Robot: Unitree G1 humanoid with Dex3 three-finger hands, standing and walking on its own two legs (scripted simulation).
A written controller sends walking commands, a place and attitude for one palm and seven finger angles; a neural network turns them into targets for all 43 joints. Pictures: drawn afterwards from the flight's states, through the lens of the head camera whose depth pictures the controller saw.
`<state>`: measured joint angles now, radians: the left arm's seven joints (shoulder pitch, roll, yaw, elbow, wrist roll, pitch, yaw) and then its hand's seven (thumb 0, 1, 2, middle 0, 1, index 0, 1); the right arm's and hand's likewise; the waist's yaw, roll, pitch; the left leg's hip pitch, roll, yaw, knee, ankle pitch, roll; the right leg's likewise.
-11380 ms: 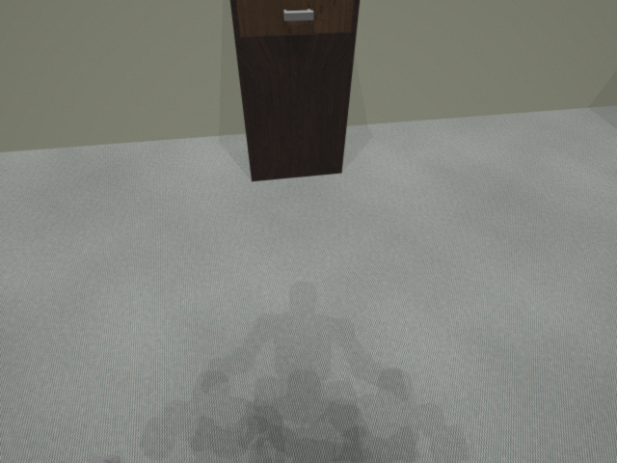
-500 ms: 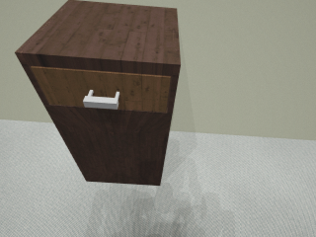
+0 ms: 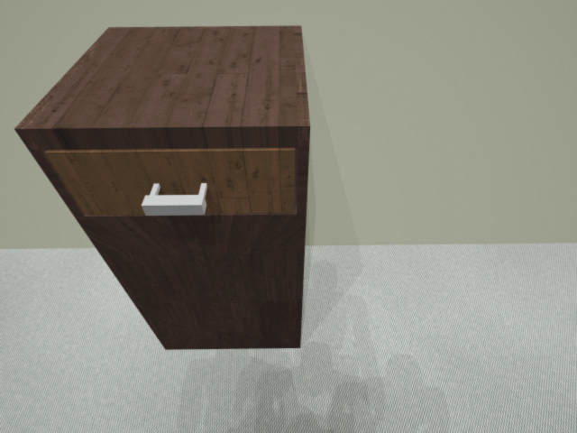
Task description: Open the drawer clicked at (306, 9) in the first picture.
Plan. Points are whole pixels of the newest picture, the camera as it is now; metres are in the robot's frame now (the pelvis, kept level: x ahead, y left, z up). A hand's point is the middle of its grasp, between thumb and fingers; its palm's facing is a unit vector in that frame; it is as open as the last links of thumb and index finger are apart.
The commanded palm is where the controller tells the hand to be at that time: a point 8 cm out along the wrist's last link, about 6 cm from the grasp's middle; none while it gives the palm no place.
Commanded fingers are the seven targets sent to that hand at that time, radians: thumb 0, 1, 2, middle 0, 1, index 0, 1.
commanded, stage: come to a stop and stand still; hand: left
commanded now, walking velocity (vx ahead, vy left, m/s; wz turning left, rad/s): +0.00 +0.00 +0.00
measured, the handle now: (177, 196) +0.50 +0.23 +0.03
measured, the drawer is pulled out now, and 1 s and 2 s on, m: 0.00 0.00 0.00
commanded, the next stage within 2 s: look again from close up in 0.24 s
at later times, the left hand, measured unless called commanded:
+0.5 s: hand out of the picture +0.01 +0.15 -0.17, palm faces +0.02 -0.98 -0.19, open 7.4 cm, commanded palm none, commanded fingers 0.00 0.90 0.90 -0.20 -0.30 -0.20 -0.30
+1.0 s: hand out of the picture +0.01 +0.13 -0.16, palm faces -0.01 -0.98 -0.20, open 7.4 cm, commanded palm +0.12 +0.18 -0.06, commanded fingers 0.00 0.83 0.87 -0.20 -0.34 -0.20 -0.34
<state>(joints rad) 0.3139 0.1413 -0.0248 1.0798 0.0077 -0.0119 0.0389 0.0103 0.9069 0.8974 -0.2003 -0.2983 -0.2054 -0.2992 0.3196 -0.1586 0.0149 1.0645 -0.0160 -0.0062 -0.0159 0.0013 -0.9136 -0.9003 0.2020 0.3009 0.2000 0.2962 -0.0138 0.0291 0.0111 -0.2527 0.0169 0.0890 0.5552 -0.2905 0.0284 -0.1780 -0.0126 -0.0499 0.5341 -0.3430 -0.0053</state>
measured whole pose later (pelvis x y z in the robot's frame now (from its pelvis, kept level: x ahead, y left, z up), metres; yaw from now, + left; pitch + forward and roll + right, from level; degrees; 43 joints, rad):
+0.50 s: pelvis +0.02 -0.01 +0.01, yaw -1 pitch -1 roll +1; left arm 0.31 0.14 -0.02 1.11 0.01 -0.01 0.04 0.01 0.91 0.90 -0.20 -0.30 -0.20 -0.30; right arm 0.27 -0.15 0.02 1.13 -0.01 -0.02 -0.03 0.00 -0.91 -0.90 0.20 0.30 0.20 0.30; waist 0.00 0.00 0.02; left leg -0.18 0.02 0.10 0.46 -0.27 0.01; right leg -0.13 -0.01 -0.04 0.48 -0.34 -0.02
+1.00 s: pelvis +0.02 -0.03 +0.01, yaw -1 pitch +0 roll +0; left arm 0.37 0.14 -0.04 0.97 0.04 0.03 0.05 0.01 0.90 0.90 -0.20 -0.30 -0.20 -0.30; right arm 0.29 -0.16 0.02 1.10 0.00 -0.01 -0.04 0.01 -0.92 -0.90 0.20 0.30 0.20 0.30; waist 0.02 0.01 0.02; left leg -0.19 0.05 0.09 0.49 -0.26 -0.01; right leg -0.12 0.03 -0.05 0.45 -0.33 -0.04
